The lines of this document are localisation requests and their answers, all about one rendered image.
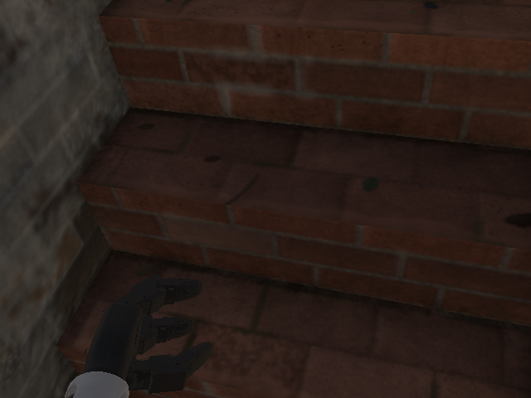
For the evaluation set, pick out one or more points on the robot left forearm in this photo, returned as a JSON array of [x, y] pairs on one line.
[[97, 384]]

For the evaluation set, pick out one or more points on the robot left hand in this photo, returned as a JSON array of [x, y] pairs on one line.
[[124, 332]]

